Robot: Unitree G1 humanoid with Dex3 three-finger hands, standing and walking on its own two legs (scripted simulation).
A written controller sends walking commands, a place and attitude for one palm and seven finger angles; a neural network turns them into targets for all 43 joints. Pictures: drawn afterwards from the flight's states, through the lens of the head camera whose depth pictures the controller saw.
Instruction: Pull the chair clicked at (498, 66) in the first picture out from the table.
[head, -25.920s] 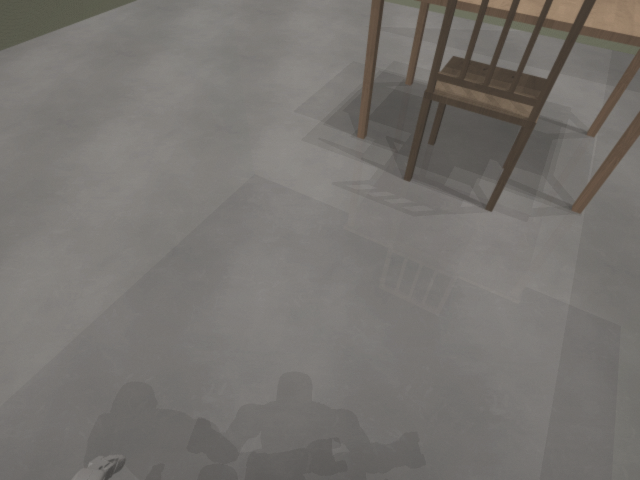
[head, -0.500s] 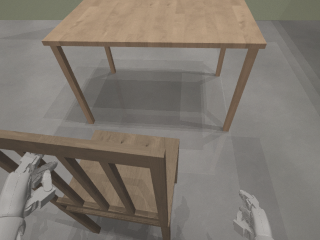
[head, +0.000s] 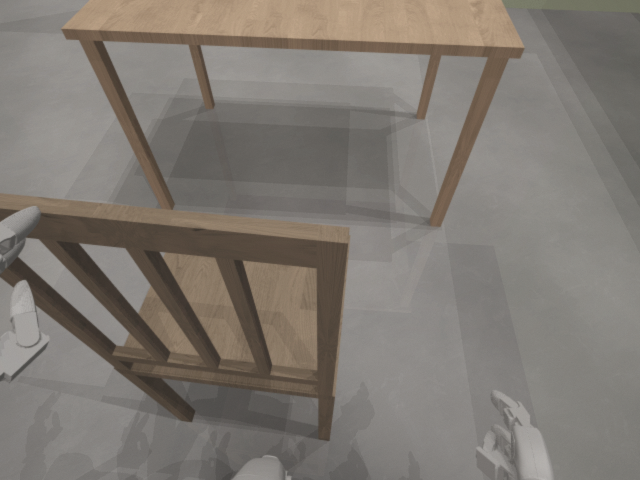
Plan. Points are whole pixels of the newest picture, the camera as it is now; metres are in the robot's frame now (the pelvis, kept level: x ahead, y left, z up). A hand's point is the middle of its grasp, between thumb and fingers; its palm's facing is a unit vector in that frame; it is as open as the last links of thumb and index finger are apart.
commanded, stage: step back with the hand held close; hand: left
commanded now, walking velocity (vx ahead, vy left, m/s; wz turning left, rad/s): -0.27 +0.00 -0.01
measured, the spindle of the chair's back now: (186, 318) +0.31 +0.22 -0.03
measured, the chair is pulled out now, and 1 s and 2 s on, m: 0.60 0.60 0.60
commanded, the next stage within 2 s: stop stepping back and stand still in 0.98 s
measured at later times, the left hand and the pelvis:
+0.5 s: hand out of the picture +0.16 +0.25 +0.20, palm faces +0.48 -0.69 -0.54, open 7.4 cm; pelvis -0.03 -0.01 -0.01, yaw +1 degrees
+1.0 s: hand (2, 465) +0.11 +0.21 +0.19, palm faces +0.37 -0.73 -0.58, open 7.4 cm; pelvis -0.10 -0.03 +0.00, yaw +0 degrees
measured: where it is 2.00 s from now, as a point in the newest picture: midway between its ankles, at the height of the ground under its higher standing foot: outside the picture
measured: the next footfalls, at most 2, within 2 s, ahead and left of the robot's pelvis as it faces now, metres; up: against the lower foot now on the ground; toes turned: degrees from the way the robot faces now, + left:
left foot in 0.64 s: +0.03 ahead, +0.12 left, +0.00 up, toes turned +1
right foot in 0.86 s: -0.03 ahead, -0.17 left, +0.00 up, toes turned -4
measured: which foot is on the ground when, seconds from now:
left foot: down 0.00-0.48, up 0.50-0.62, down 0.64-0.92, up 0.94-1.00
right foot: down 0.00-0.66, up 0.68-0.84, down 0.86-1.00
